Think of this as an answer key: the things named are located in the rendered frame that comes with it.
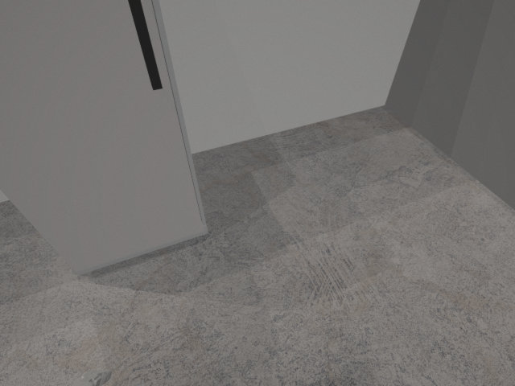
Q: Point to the fridge door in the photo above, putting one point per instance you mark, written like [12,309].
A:
[90,154]

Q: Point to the left robot hand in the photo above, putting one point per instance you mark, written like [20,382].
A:
[94,378]

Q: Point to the handle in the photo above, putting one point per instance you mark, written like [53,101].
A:
[144,39]

